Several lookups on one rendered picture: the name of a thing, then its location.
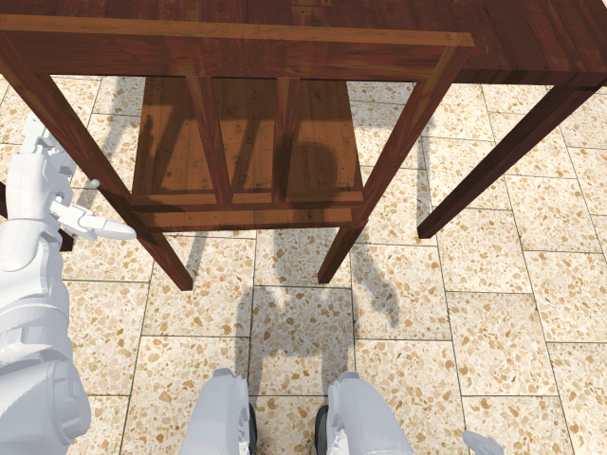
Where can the left robot forearm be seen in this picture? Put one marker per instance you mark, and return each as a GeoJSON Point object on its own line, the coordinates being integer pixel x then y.
{"type": "Point", "coordinates": [34, 301]}

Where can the left robot hand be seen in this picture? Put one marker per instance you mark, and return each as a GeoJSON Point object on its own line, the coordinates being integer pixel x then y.
{"type": "Point", "coordinates": [35, 176]}

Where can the right robot hand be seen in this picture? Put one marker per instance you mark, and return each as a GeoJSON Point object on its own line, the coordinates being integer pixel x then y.
{"type": "Point", "coordinates": [480, 444]}

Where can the chair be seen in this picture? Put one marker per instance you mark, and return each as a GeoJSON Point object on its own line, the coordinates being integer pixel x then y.
{"type": "Point", "coordinates": [234, 154]}

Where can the table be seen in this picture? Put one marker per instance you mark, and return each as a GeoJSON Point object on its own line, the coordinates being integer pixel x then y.
{"type": "Point", "coordinates": [526, 42]}

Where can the robot left upper arm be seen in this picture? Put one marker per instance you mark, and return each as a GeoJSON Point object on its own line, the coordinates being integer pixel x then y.
{"type": "Point", "coordinates": [43, 409]}

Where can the right robot shin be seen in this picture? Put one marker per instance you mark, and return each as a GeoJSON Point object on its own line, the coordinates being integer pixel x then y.
{"type": "Point", "coordinates": [337, 443]}

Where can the robot shin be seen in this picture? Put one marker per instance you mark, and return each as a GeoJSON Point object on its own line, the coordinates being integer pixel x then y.
{"type": "Point", "coordinates": [337, 443]}
{"type": "Point", "coordinates": [243, 431]}

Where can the left robot shin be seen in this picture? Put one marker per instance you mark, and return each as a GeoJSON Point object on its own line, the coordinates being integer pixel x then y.
{"type": "Point", "coordinates": [243, 431]}

